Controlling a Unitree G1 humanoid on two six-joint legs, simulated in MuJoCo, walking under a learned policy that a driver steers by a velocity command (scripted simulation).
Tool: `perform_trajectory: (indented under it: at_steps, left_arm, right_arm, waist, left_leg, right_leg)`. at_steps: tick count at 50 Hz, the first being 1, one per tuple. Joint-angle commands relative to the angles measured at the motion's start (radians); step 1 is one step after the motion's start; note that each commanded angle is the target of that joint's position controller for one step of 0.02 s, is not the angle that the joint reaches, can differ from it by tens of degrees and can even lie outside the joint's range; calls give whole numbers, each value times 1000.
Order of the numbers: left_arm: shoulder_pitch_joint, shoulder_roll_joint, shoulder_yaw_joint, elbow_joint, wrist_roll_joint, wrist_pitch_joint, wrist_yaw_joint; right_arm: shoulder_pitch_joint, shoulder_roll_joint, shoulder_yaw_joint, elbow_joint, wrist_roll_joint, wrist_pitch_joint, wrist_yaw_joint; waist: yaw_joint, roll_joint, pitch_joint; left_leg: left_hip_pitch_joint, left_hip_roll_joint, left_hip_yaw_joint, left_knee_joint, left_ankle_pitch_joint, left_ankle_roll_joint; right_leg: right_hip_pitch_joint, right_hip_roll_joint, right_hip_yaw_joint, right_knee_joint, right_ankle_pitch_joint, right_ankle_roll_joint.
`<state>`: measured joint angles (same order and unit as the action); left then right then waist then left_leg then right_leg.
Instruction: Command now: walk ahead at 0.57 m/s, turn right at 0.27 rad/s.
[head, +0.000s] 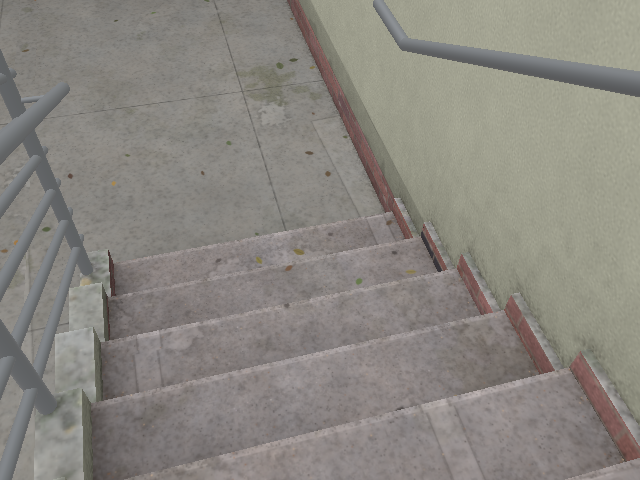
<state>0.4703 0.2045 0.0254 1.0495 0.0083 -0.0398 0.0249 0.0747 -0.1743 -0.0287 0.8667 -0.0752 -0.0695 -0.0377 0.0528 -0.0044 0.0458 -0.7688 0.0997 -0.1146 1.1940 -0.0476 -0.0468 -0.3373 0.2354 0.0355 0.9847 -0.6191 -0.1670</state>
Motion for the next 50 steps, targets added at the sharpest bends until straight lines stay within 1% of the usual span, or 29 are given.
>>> perform_trajectory:
  at_steps: [1,4,6,7,8,9,10,12,13,15,17,19,21,24,25,28,31,32,34,35,36,37,38,39,40,41,42,44,50]
  left_arm:
    - [-25,42,-12,-71,-50,-37,17]
    - [-49,84,5,-77,-22,1,14]
    - [-87,128,19,-67,-4,9,10]
    - [-194,170,45,-79,4,4,-1]
    - [-27,82,38,-111,-13,-6,-6]
    - [-18,40,10,-182,2,-16,5]
    - [-89,33,-2,-190,51,-5,7]
    - [-212,16,-11,-219,94,28,18]
    - [-177,-15,-26,-254,95,31,20]
    - [-299,4,-37,-327,42,44,26]
    - [-210,18,-35,-264,40,54,22]
    - [-278,61,-18,-284,57,66,17]
    - [-438,62,1,-354,32,66,17]
    - [-581,34,-10,-410,79,30,6]
    - [-598,29,-13,-436,67,14,4]
    - [-639,107,15,-456,40,-10,-13]
    - [-615,-1,-12,-471,-15,2,-20]
    - [-573,20,2,-455,-33,7,-17]
    - [-422,64,27,-399,-52,11,4]
    - [-346,88,40,-361,-46,13,15]
    - [-210,132,59,-336,-21,17,20]
    - [-115,143,47,-363,-3,14,4]
    - [-61,182,53,-363,-21,2,-13]
    - [-70,279,92,-360,-29,-29,-11]
    - [-118,228,86,-366,-26,-37,13]
    - [-221,131,46,-400,-18,-25,24]
    - [-265,92,17,-408,13,-9,27]
    - [-281,134,7,-392,39,17,23]
    - [-136,127,-33,-354,-8,26,20]
  right_arm:
    - [129,-45,-4,-2,4,-39,39]
    - [144,37,25,-34,59,-29,46]
    - [539,-66,-13,101,61,-25,26]
    - [801,-136,-44,186,61,-9,17]
    - [767,-207,-58,200,64,-9,23]
    - [723,-204,-47,183,69,-24,37]
    - [627,-165,-34,140,78,-31,44]
    - [502,-74,7,90,85,-18,42]
    - [491,-112,1,73,66,-19,23]
    - [406,-129,-6,42,54,-9,-3]
    - [400,-133,-13,17,62,18,-15]
    - [424,-126,-14,-9,100,48,-24]
    - [543,-114,-30,28,81,64,-28]
    - [533,-171,-53,-30,58,56,-57]
    - [522,-184,-62,-26,35,58,-52]
    - [458,-192,-66,-70,60,68,-47]
    - [317,-156,-47,-103,73,89,-29]
    - [306,-154,-44,-108,60,92,-24]
    - [323,-159,-47,-119,54,102,-16]
    - [384,-148,-46,-115,41,103,0]
    - [424,-164,-54,-122,54,95,20]
    - [479,-113,-43,-148,84,100,16]
    - [504,-83,-33,-209,96,115,8]
    - [439,-127,-43,-257,88,108,-7]
    - [293,-177,-58,-249,32,108,-9]
    - [222,-216,-69,-241,11,116,3]
    - [151,-216,-62,-267,17,134,10]
    - [131,-116,-25,-303,21,187,23]
    - [86,-64,3,-321,31,205,0]
  waist:
    - [-42,116,-36]
    - [-14,-83,-68]
    - [-193,-59,-108]
    - [-352,23,-92]
    - [-198,315,-47]
    - [-145,187,-64]
    - [-93,13,6]
    - [-47,-128,-9]
    - [-13,45,-64]
    - [-1,122,-75]
    - [18,117,-193]
    - [-13,45,-163]
    - [-95,32,-116]
    - [-143,95,-82]
    - [-140,101,-115]
    - [-170,91,-33]
    - [-164,126,-29]
    - [-151,156,-1]
    - [-119,120,32]
    - [-118,-9,17]
    - [-82,-90,-65]
    - [-82,-169,-208]
    - [-82,-246,-374]
    - [-58,-324,-412]
    - [-21,-260,-285]
    - [-37,-151,-203]
    - [-54,-103,-123]
    - [-109,-90,-84]
    - [-63,-68,-77]
  left_leg:
    - [443,-84,170,-472,651,54]
    - [570,-146,233,-556,635,82]
    - [780,-134,208,-675,647,132]
    - [980,-109,187,-795,666,169]
    - [1183,140,-96,-614,1276,302]
    - [1208,257,-351,-579,1249,388]
    - [984,260,-360,-647,913,399]
    - [697,126,-297,-650,832,328]
    - [656,170,-395,-622,962,391]
    - [400,89,-363,-725,875,386]
    - [414,40,-304,-606,984,323]
    - [465,-18,-300,-540,945,267]
    - [631,-69,-433,-456,448,330]
    - [725,-83,-553,-394,443,351]
    - [743,-68,-598,-389,453,363]
    - [564,-174,-528,-361,48,304]
    - [264,-258,-461,-365,-269,217]
    - [270,-258,-463,-327,-284,211]
    - [231,-307,-405,-148,-365,182]
    - [168,-360,-345,23,-567,161]
    - [7,-370,-232,235,-753,133]
    - [-161,-346,-110,573,-969,121]
    - [-239,-329,-41,891,-1056,121]
    - [-383,-307,30,1078,-854,114]
    - [-501,-256,91,1124,-625,84]
    - [-399,-231,95,1108,-529,55]
    - [-278,-229,84,1086,-430,40]
    - [-150,-261,72,1151,-384,36]
    - [-226,-343,49,1198,-443,-4]
  right_leg:
    - [-332,-149,187,-176,491,-41]
    - [-225,-184,110,-5,561,-3]
    - [-149,-218,10,342,877,50]
    - [-276,-161,-84,722,798,98]
    - [-631,-21,-146,1166,-280,154]
    - [-827,-82,5,1056,-156,115]
    - [-824,-179,18,913,2,112]
    - [-715,-220,9,770,207,108]
    - [-701,-244,51,664,261,129]
    - [-429,-228,27,238,425,199]
    - [-277,-221,9,290,664,185]
    - [-343,-225,-5,270,638,183]
    - [-594,-241,97,201,697,173]
    - [-701,-202,142,115,586,174]
    - [-701,-191,154,125,572,170]
    - [-501,-163,159,-195,763,188]
    - [43,-156,118,-505,937,208]
    - [89,-191,142,-611,980,208]
    - [249,-260,116,-841,1111,230]
    - [380,-315,121,-919,1131,246]
    - [629,-375,130,-788,1124,251]
    - [820,-504,147,-371,1515,241]
    - [900,-651,227,-218,1691,168]
    - [851,-773,462,-413,1307,-1]
    - [698,-709,454,-592,827,3]
    - [465,-622,374,-646,596,-24]
    - [200,-569,303,-654,573,-45]
    - [-76,-488,228,-658,533,-43]
    - [-16,-404,266,-697,355,-54]
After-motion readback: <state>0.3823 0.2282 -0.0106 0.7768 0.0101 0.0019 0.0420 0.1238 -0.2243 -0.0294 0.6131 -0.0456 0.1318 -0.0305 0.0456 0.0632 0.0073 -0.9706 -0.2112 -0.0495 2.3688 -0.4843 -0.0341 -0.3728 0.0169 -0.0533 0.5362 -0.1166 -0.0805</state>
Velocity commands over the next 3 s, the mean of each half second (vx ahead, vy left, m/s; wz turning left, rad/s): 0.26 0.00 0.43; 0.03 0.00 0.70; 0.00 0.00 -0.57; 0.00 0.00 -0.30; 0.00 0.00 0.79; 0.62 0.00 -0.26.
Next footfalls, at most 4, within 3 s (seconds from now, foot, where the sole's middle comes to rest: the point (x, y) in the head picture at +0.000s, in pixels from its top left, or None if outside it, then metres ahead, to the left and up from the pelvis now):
0.14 left None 0.24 0.13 -0.87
0.72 right None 0.55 -0.01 -1.03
1.24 left None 0.30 -0.02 -0.87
1.74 right None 0.37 -0.22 -0.87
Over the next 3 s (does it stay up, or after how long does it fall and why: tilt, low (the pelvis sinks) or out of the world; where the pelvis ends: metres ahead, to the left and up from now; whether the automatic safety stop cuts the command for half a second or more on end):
stays up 0.38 -0.13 -0.11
